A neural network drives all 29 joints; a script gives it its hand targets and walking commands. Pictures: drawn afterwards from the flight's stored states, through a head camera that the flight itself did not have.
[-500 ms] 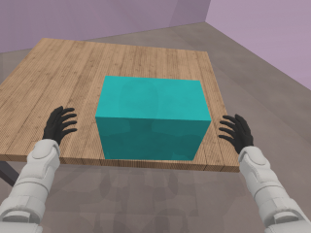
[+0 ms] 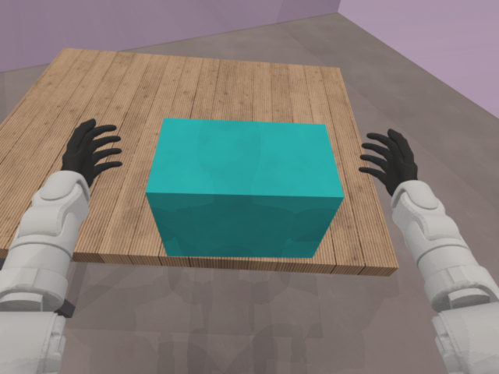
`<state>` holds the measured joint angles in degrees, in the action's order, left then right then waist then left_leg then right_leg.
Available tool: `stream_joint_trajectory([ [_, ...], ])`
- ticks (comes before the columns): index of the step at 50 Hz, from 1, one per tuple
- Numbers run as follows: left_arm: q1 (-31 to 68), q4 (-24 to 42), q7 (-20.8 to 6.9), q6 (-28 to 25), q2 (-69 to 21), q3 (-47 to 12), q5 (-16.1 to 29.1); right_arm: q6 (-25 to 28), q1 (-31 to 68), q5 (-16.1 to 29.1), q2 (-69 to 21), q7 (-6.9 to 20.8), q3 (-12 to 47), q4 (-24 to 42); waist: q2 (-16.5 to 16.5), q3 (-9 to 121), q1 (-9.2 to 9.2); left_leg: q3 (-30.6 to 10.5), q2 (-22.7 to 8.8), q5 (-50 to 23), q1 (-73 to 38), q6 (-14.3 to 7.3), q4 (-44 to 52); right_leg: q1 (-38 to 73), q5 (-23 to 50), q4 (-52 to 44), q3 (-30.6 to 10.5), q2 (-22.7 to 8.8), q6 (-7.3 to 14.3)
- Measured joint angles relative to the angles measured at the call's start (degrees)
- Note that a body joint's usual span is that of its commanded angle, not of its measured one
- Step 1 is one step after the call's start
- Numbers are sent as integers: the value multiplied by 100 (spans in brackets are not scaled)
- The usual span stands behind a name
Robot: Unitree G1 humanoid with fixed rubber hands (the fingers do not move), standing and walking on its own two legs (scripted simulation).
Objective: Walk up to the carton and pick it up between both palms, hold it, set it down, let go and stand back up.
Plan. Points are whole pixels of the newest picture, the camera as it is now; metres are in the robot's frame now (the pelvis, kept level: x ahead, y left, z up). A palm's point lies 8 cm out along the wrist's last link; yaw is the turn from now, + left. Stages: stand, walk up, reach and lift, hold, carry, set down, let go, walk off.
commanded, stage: reach and lift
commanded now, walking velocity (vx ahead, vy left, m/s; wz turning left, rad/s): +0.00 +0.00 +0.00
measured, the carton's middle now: (243, 192) +0.45 +0.04 -0.02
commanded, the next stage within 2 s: none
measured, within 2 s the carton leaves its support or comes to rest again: neither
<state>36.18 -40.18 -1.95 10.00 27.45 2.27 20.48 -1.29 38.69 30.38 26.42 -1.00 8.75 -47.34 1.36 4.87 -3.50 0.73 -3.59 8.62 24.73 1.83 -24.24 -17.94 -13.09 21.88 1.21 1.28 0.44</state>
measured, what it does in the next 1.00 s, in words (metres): stands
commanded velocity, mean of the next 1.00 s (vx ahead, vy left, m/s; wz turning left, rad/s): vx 0.00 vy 0.00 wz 0.00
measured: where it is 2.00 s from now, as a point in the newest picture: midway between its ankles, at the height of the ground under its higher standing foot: outside the picture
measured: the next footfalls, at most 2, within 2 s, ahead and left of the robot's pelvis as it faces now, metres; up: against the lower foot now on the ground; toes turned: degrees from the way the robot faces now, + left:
none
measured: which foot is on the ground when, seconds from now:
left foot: down 0.00-1.00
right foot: down 0.00-1.00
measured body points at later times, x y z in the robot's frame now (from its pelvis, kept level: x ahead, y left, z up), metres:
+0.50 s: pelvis +0.00 -0.01 +0.00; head +0.06 +0.01 +0.44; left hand +0.44 +0.30 +0.15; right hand +0.49 -0.20 +0.16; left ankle +0.03 +0.14 -0.74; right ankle -0.03 -0.11 -0.74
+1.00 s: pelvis -0.01 +0.00 -0.02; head +0.08 +0.02 +0.42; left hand +0.42 +0.30 +0.04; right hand +0.47 -0.18 +0.05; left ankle +0.03 +0.14 -0.74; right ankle -0.03 -0.11 -0.74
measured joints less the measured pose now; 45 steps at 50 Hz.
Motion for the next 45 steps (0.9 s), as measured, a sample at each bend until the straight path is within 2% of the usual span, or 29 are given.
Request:
stream_joint_trajectory([
  [10,546,-225,-17,249,157,63,7,-263,644,89,12,-144,112,-137,11,78,13,-23,-40,-30,129,43,45,-129,30,-46,13,45,41],
  [26,1949,-1417,24,364,442,-327,199,-697,2014,104,65,-130,151,-1115,34,284,49,-79,-65,-110,586,61,-2,-584,86,25,61,76,63],
  [34,2192,-2291,-71,-263,369,-503,166,-419,2223,-5,-79,-97,261,-1674,68,391,89,-106,-51,-125,808,55,-56,-814,71,117,89,64,61],
  [40,1950,-2837,-115,-1085,137,-606,61,175,1911,-130,-318,-46,230,-2077,87,484,76,-157,-37,-102,1090,52,-185,-1071,32,239,141,53,57],
  [45,1701,-3085,-13,-1635,-33,-794,187,619,1566,-232,-503,8,100,-2212,59,655,52,-216,-37,-46,1574,51,-428,-1529,-37,471,199,54,58],
])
